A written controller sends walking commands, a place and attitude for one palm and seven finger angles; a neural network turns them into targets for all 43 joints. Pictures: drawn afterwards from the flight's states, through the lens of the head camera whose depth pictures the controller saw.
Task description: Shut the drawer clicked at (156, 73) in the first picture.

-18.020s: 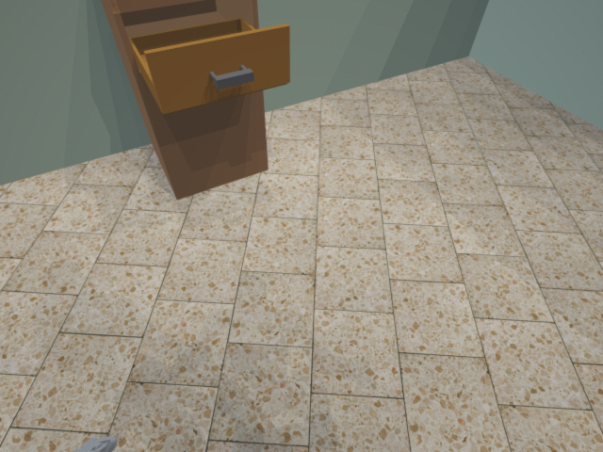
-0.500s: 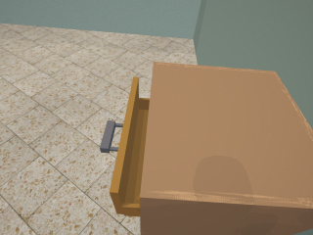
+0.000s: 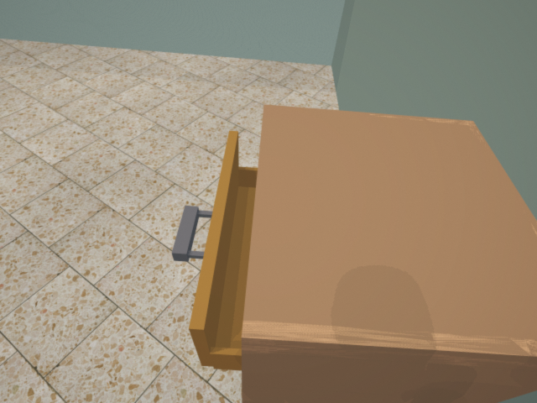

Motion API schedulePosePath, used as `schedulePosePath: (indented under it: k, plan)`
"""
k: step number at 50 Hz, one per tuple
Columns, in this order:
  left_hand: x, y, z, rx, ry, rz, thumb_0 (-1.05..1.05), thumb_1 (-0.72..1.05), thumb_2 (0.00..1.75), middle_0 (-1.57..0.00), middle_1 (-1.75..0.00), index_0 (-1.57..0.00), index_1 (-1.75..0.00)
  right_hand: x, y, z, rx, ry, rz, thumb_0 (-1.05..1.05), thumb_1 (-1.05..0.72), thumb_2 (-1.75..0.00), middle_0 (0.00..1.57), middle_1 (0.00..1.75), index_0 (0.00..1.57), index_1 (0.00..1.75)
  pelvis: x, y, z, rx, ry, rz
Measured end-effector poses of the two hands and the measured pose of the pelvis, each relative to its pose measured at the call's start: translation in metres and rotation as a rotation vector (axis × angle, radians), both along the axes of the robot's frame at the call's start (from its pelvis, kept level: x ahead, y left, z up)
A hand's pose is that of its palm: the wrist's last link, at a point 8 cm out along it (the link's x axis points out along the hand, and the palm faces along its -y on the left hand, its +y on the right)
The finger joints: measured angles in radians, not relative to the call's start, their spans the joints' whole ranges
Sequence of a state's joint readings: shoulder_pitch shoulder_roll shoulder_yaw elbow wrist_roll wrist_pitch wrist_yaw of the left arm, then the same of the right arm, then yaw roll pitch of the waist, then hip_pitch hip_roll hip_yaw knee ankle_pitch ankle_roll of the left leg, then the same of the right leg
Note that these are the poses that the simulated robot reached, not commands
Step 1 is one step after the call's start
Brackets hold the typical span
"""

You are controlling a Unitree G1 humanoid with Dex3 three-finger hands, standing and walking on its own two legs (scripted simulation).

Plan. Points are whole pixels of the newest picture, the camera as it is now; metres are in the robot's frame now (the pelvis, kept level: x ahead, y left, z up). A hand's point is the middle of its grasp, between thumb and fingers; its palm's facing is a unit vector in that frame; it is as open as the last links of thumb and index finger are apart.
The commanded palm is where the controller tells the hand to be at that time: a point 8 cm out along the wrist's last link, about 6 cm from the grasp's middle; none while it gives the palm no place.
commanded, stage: raise the hand and make a fist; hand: left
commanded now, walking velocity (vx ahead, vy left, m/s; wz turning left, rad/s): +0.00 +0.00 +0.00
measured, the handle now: (199, 233) +0.42 +0.16 -0.05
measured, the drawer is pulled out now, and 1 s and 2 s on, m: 0.07 0.07 0.07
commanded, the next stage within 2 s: bring the fist close to the handle in 1.88 s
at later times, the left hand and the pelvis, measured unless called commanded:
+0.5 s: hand (186, 374) +0.18 +0.14 -0.09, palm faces +0.04 -1.00 -0.01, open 5.3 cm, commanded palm +0.18 +0.18 -0.05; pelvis -0.08 -0.02 -0.10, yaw +3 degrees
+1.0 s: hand (190, 288) +0.30 +0.15 -0.04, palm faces +0.05 -1.00 -0.01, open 3.2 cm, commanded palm +0.27 +0.20 -0.04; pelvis -0.07 -0.01 -0.08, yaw +6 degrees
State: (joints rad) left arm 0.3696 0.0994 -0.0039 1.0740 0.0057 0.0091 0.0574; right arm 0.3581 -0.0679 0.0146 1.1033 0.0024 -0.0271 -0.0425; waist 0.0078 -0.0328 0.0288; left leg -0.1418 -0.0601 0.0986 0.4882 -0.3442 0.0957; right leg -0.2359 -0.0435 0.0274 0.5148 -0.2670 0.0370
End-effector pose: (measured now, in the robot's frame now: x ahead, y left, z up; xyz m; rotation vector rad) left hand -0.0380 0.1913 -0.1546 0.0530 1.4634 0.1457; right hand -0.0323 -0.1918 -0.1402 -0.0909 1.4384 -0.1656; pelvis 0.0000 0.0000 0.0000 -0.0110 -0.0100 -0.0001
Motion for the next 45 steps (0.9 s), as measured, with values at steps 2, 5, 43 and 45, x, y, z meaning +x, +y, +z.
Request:
schedulePosePath:
  k: [2,5,43,45]
  plan:
    - [0.021,0.015,0.013,0.061,-0.078,0.062,0.04,0.95,0.90,-0.20,-0.30,-0.20,-0.31,0.005,-0.010,0.006,-0.035,-0.074,-0.011,0.02,-0.93,-0.90,0.20,0.30,0.20,0.30,0.000,-0.004,0.000,0.018,0.018,0.018]
    - [0.079,0.045,0.061,0.203,-0.375,0.065,0.08,1.00,0.90,-0.22,-0.32,-0.22,-0.32,0.022,-0.037,0.019,-0.090,-0.268,-0.006,0.04,-0.94,-0.90,0.21,0.30,0.20,0.30,-0.002,-0.011,-0.001,0.038,0.039,0.056]
    - [0.282,0.011,0.123,0.004,-1.376,-0.116,0.02,0.91,0.90,-0.91,-1.07,-0.92,-1.09,0.102,-0.022,-0.031,0.035,-0.653,0.278,0.01,-0.91,-0.90,0.21,0.30,0.21,0.30,-0.093,-0.019,-0.087,-0.031,0.260,0.118]
    - [0.292,0.012,0.127,-0.001,-1.407,-0.110,0.02,0.91,0.90,-0.95,-1.11,-0.96,-1.13,0.103,-0.028,-0.027,0.013,-0.645,0.282,0.01,-0.91,-0.90,0.21,0.30,0.21,0.30,-0.088,-0.017,-0.086,-0.031,0.266,0.118]
